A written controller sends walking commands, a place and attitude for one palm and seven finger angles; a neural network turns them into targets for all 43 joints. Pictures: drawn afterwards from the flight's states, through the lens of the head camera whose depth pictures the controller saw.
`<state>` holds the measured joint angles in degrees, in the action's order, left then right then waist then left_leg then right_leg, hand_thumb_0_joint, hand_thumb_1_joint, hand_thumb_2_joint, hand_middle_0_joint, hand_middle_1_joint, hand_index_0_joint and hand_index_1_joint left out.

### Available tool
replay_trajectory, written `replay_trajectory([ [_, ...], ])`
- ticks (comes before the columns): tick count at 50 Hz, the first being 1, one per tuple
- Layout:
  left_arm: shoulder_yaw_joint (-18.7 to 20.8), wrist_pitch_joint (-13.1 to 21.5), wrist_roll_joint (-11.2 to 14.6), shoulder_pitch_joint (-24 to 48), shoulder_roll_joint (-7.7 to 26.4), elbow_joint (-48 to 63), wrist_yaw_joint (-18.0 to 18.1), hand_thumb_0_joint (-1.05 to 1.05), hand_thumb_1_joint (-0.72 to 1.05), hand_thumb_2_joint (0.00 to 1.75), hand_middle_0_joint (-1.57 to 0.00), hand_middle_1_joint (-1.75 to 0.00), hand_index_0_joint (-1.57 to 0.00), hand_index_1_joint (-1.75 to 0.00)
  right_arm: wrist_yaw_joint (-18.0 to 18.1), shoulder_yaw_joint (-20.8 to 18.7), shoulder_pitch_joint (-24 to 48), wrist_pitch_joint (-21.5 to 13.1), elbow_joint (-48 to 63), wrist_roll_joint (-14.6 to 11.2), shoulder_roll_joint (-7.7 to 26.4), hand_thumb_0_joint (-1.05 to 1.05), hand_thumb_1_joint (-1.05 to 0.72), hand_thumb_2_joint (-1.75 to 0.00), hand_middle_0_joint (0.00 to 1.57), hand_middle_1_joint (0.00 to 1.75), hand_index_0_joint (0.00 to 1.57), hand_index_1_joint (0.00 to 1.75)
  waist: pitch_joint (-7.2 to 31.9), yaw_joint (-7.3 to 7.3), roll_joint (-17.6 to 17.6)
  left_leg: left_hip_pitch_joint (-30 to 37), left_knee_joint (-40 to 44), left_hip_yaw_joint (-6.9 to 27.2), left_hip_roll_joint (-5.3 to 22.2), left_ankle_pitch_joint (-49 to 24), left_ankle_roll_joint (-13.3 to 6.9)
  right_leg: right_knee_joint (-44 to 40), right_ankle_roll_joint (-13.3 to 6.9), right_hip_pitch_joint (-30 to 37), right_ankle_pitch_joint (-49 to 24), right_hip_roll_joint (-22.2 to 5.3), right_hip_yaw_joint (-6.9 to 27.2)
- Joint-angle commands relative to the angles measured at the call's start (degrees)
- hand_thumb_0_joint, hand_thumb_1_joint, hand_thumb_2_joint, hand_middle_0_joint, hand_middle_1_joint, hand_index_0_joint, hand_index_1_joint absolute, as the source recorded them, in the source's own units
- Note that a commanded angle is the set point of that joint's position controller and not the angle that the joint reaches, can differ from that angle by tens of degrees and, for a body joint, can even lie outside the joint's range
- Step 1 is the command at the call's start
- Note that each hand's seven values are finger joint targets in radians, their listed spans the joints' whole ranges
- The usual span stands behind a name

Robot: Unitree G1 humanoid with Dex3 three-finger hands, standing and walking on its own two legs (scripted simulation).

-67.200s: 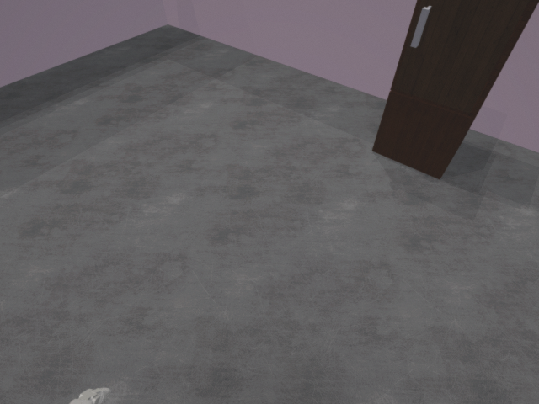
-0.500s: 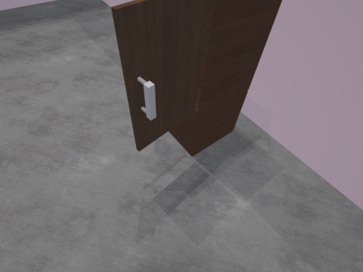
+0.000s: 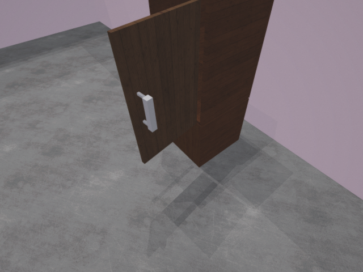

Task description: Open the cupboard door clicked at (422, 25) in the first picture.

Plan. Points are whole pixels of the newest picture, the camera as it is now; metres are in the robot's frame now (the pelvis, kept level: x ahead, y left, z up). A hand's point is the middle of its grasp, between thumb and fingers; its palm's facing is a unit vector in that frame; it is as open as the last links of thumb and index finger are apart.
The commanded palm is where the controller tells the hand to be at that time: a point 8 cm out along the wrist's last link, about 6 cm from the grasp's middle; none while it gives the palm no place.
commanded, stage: let the arm hang, fingers relaxed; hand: left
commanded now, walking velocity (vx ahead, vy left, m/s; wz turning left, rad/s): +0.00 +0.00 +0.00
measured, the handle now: (146, 111) +0.64 +0.16 -0.05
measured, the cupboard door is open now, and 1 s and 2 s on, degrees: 98 98 98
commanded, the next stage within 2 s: look to check the result in 0.20 s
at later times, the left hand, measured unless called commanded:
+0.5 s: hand out of the picture +0.05 +0.20 -0.17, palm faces +0.00 -0.96 -0.29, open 7.4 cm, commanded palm none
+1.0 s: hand out of the picture +0.07 +0.19 -0.17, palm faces +0.01 -0.96 -0.28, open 7.4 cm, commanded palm none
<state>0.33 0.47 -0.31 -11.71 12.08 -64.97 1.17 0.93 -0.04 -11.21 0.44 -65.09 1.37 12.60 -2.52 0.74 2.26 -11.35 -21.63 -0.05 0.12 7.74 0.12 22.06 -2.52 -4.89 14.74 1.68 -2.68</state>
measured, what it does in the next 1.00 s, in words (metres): stands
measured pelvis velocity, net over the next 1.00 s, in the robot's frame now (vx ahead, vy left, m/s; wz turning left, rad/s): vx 0.03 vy -0.02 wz -0.01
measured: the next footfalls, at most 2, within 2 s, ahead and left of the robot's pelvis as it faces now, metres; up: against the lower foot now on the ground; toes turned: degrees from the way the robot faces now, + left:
none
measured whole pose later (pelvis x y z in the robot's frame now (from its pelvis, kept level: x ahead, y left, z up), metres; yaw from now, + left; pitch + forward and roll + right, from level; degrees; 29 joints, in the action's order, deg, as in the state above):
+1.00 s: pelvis +0.03 -0.02 +0.00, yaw +0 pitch -2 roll +1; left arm 0.7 0.8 -0.1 -10.9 12.8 -65.0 1.5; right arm 1.6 -0.1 -10.0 0.4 -64.8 1.2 14.1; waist -3.2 0.7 1.2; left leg -9.0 -20.6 0.0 1.4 9.8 1.6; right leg 18.7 -3.8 -1.6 15.4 3.0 -2.4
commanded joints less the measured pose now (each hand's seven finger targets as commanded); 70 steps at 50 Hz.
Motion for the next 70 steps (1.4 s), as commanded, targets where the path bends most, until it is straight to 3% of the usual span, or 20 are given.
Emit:
replay_trajectory([
  [1,1.6,0.7,-0.1,-1.7,9.5,2.0,0.4,0.00,0.90,0.90,-0.20,-0.30,-0.20,-0.30,0.7,-1.4,-1.1,-0.7,1.6,-0.2,7.7,0.00,-0.90,-0.90,0.20,0.30,0.20,0.30,-1.9,-0.36,-2.4,1.7,3.1,5.3,5.5,-1.4,-1.8,-7.3,-1.0,-6.3,-1.1,-7.8,6.8],
  [14,1.9,1.1,0.2,-1.0,10.2,2.1,0.5,0.00,0.90,0.90,-0.20,-0.30,-0.20,-0.30,1.0,-1.5,-0.8,-1.0,1.8,-0.3,8.8,0.00,-0.90,-0.90,0.20,0.30,0.20,0.30,1.4,-0.37,-2.0,3.9,2.1,4.7,6.0,-6.9,-1.6,-6.7,-0.8,-2.6,-10.8,-8.2,6.6],
  [26,1.8,1.0,0.2,-1.0,10.5,1.8,0.5,0.00,0.90,0.90,-0.20,-0.30,-0.20,-0.30,1.1,-1.4,-0.3,-0.7,2.0,-0.4,9.3,0.00,-0.90,-0.90,0.20,0.30,0.20,0.30,0.3,-0.22,-2.4,4.7,2.1,4.4,6.2,-6.8,-1.5,-7.3,-0.5,-3.1,-11.4,-8.2,6.5],
  [44,2.0,1.2,0.2,-1.1,10.7,2.1,0.8,0.00,0.90,0.90,-0.20,-0.30,-0.20,-0.30,1.3,-1.4,0.1,-0.8,2.2,-0.4,9.3,0.00,-0.90,-0.90,0.20,0.30,0.20,0.30,2.0,-0.32,-2.9,5.9,1.3,3.7,6.3,-10.7,-1.4,-6.7,0.2,-0.5,-19.6,-8.5,6.2],
  [49,2.0,1.1,0.2,-1.1,10.5,2.3,0.8,0.00,0.90,0.90,-0.20,-0.30,-0.20,-0.30,1.4,-1.4,-0.1,-0.8,2.1,-0.4,9.1,0.00,-0.90,-0.90,0.20,0.30,0.20,0.30,1.6,-0.34,-1.9,5.7,1.4,3.6,6.2,-10.3,-1.2,-6.8,0.1,-0.3,-19.0,-8.5,6.2],
  [57,1.9,1.0,0.3,-1.4,10.3,2.2,0.8,0.00,0.90,0.90,-0.20,-0.30,-0.20,-0.30,1.4,-1.3,-0.5,-0.7,2.1,-0.4,8.9,0.00,-0.90,-0.90,0.20,0.30,0.20,0.30,0.5,-0.38,-3.0,5.6,1.5,3.6,6.2,-9.5,-1.3,-7.2,0.3,-0.9,-18.0,-8.3,6.2],
  [70,1.9,1.0,0.2,-2.2,9.9,2.3,0.8,0.00,0.90,0.90,-0.20,-0.30,-0.20,-0.30,1.5,-1.2,-1.4,-0.8,1.9,-0.5,8.7,0.00,-0.90,-0.90,0.20,0.30,0.20,0.30,1.7,-0.50,-2.9,6.2,1.2,3.6,6.3,-10.9,-1.5,-6.9,0.1,-0.3,-18.2,-8.1,6.0],
])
